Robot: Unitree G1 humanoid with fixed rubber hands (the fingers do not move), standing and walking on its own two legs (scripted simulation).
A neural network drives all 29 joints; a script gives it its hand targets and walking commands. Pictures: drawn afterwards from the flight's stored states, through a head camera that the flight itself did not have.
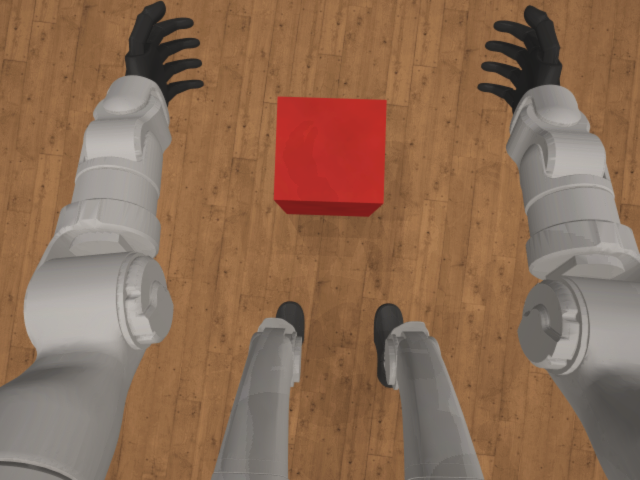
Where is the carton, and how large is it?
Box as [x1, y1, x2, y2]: [274, 97, 386, 216]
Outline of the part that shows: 278,97 274,200 286,213 368,216 383,203 386,100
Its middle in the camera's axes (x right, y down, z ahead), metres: +0.02 -0.18 +0.86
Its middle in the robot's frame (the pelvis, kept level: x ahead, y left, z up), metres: +0.55 +0.03 -0.53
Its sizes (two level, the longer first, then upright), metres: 0.210 0.200 0.250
